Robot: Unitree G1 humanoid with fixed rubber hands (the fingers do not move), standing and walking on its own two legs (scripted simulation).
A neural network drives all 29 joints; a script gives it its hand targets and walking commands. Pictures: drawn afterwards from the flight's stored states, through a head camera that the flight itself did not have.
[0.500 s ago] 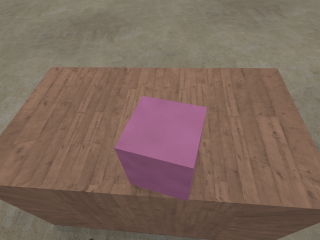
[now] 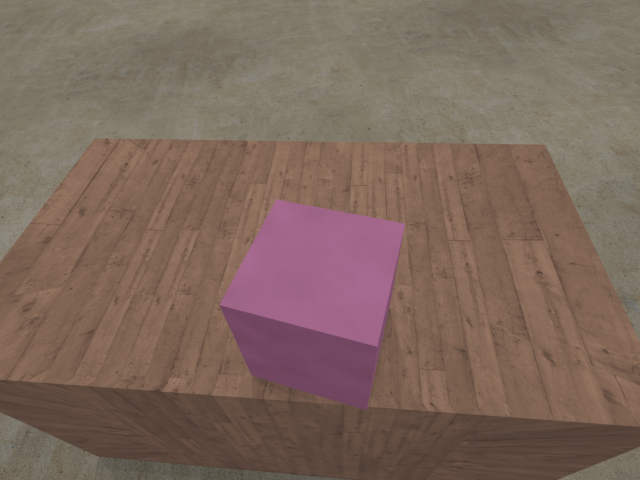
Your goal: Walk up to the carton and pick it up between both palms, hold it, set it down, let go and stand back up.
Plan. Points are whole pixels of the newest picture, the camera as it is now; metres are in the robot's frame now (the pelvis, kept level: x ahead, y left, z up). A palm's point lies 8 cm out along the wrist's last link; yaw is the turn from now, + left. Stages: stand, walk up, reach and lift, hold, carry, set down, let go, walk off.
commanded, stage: stand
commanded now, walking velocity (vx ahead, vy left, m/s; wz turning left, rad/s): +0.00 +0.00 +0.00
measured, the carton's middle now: (321, 306) +0.36 +0.03 -0.02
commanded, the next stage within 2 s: none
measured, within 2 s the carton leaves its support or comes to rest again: neither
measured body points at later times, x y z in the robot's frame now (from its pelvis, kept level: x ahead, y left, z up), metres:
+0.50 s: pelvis -0.01 +0.00 +0.00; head +0.00 -0.02 +0.45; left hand +0.01 +0.24 -0.14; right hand +0.00 -0.25 -0.16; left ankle -0.03 +0.13 -0.74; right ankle +0.01 -0.12 -0.74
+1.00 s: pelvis -0.01 +0.00 +0.00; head +0.00 -0.02 +0.45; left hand +0.01 +0.25 -0.14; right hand +0.00 -0.26 -0.15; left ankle -0.03 +0.13 -0.74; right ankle +0.01 -0.12 -0.74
